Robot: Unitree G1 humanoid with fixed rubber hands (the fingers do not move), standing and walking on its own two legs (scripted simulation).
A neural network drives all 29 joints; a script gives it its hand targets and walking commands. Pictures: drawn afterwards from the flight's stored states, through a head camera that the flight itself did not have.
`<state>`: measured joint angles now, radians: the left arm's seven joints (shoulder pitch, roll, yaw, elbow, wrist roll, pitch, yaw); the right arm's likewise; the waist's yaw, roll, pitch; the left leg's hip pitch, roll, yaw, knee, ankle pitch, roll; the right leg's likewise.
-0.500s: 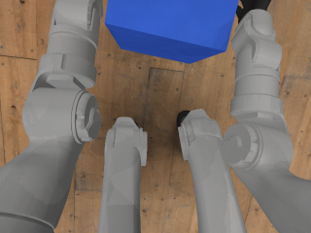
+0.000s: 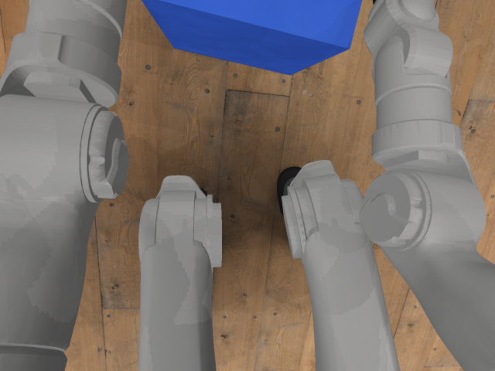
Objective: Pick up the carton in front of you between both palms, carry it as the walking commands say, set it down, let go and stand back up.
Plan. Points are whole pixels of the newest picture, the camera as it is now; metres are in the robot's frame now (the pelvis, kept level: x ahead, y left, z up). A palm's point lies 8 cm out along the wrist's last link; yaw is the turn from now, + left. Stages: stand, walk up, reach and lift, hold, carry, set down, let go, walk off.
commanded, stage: set down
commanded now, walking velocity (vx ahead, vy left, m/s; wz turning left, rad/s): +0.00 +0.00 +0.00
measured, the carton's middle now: out of the picture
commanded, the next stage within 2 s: none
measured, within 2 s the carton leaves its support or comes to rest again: rests again in 0.54 s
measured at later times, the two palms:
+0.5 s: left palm out of the picture +0.59 +0.13 -0.17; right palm out of the picture +0.52 -0.17 -0.17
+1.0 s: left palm out of the picture +0.58 +0.15 -0.22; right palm (395, 2) +0.51 -0.19 -0.20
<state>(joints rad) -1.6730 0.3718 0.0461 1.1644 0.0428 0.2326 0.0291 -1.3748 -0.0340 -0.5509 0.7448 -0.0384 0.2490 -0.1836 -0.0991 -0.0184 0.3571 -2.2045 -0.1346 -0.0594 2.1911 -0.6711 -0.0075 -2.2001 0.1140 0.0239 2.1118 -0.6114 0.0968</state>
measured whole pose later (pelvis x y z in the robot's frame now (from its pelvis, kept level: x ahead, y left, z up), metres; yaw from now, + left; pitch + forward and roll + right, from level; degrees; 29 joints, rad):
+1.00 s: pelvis -0.01 +0.00 -0.02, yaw -1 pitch +33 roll -6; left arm -1.69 0.50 0.00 1.24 0.00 0.16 -0.01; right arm -1.50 -0.16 -0.52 1.06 -0.03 0.12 -0.11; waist -0.11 -0.04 0.52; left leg -2.18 -0.08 -0.05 2.28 -0.68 0.03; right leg -2.16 0.08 -0.02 2.18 -0.61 0.09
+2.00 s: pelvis +0.01 +0.01 +0.18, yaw -1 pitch +47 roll -3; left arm -1.55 0.54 0.10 1.08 0.03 0.29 -0.11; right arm -1.24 -0.11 -0.41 0.65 0.05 0.30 -0.18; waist -0.14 0.02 0.08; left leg -1.84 -0.06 -0.04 1.48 -0.47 0.02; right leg -1.84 0.04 0.01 1.41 -0.40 0.04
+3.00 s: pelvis +0.10 -0.02 +0.37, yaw +1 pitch +13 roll +0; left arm -0.07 0.20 0.14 0.59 0.05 0.01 -0.01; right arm 0.11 -0.19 -0.03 0.43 0.03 0.03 0.07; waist -0.09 -0.03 0.01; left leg -0.51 -0.03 -0.05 0.58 -0.30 0.00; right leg -0.54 0.04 0.04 0.58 -0.27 -0.02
